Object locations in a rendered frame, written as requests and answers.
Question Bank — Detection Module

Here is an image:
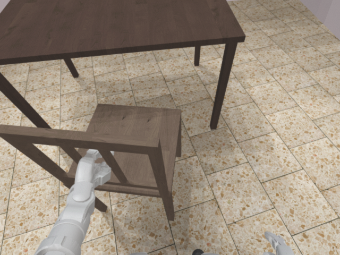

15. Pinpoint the robot left forearm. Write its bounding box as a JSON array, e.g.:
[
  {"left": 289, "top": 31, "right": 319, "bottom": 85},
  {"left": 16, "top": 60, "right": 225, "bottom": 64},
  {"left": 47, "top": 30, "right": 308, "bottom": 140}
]
[{"left": 34, "top": 181, "right": 96, "bottom": 255}]

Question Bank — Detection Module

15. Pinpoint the chair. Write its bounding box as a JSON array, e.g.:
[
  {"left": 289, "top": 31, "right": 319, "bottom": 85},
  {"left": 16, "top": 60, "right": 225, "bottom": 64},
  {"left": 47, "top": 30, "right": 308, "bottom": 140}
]
[{"left": 0, "top": 104, "right": 181, "bottom": 221}]

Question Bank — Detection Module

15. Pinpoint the left robot hand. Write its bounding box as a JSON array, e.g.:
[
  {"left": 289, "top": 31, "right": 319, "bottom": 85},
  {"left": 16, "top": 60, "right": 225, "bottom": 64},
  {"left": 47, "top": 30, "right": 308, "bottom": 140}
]
[{"left": 74, "top": 149, "right": 114, "bottom": 188}]

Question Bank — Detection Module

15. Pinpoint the right robot hand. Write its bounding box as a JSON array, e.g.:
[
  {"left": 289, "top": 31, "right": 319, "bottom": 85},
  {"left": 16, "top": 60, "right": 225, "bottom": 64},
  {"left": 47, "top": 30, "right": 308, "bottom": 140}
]
[{"left": 263, "top": 231, "right": 295, "bottom": 255}]

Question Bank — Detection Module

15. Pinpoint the table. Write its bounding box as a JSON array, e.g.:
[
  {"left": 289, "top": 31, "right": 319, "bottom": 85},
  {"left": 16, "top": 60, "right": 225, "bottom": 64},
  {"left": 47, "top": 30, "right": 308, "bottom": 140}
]
[{"left": 0, "top": 0, "right": 246, "bottom": 130}]

